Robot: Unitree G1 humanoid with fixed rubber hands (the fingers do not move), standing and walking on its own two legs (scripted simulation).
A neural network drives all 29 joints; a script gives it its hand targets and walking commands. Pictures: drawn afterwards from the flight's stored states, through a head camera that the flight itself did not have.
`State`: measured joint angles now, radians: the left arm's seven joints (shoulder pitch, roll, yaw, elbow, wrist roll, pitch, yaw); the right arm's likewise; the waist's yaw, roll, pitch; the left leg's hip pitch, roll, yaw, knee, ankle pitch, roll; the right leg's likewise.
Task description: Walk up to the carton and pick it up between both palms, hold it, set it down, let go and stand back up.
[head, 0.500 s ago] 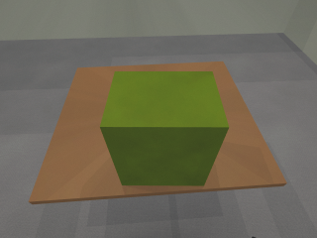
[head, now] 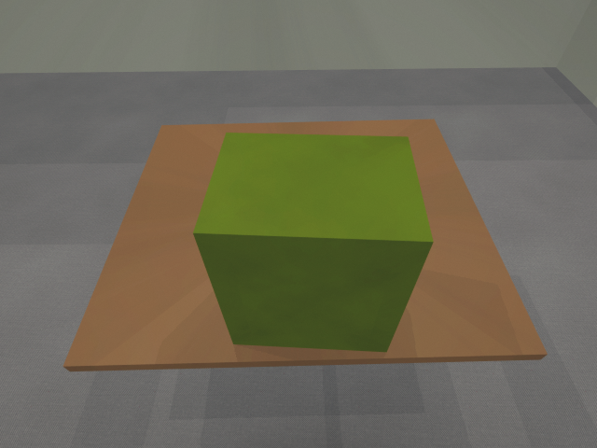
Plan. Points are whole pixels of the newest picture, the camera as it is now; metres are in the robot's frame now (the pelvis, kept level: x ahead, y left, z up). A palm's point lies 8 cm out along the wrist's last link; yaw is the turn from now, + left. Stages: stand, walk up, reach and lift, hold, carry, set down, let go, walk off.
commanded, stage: walk up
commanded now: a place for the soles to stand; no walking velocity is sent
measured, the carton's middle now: (312, 250) +0.39 -0.01 +0.02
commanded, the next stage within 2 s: reach and lift in 0.84 s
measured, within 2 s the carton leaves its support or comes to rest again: neither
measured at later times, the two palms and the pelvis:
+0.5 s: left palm out of the picture +0.02 +0.26 -0.12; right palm out of the picture +0.06 -0.27 -0.12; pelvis -0.02 -0.01 +0.00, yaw +2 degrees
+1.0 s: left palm out of the picture +0.09 +0.27 -0.13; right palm out of the picture +0.13 -0.27 -0.13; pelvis -0.02 -0.02 -0.03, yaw +1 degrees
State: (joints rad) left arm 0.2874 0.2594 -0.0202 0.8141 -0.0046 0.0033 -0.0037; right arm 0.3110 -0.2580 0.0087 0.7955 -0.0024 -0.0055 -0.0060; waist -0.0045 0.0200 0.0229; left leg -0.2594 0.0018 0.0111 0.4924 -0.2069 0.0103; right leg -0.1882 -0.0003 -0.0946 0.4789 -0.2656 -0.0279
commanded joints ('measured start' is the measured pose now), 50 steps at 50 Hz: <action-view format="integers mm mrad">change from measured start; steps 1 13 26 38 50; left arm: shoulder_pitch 4 16 -4 21 -259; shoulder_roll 155 162 177 174 160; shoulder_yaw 45 53 62 60 101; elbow -60 -36 -35 -45 -538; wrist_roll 3 2 0 7 -13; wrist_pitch -8 4 5 9 454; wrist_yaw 7 6 6 7 52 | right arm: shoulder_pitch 0 9 36 22 -251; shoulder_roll -152 -148 -142 -156 -149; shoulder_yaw -48 -54 -63 -66 -150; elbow -79 -84 -86 -104 -42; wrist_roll -6 -10 -10 -10 -25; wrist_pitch -23 -15 -16 -23 -65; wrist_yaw -16 -19 -20 -24 67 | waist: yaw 12 11 -2 24 -20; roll -15 19 -31 8 23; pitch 13 9 26 -21 -210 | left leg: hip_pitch -29 -66 -51 -101 -2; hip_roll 115 94 45 76 43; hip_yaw -145 -171 -141 -208 37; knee -78 -89 -17 -27 126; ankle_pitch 109 -84 -67 69 -9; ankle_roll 28 28 14 29 -40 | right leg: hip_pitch -23 -50 -102 10 -155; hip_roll -118 -123 -156 -141 -36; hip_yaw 129 138 149 94 29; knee -84 -100 -152 -58 122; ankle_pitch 75 -81 -168 5 3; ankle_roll -19 -29 -52 -35 -17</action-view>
